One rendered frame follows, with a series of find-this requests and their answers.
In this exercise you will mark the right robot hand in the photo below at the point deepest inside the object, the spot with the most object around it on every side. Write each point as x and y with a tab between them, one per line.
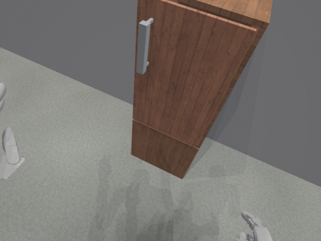
260	233

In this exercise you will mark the left robot hand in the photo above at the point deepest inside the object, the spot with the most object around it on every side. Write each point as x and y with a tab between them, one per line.
12	160

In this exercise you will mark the handle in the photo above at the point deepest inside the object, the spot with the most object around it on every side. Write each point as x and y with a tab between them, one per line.
142	47

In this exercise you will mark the cupboard door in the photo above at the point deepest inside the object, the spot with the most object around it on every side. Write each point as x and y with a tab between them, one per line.
192	57

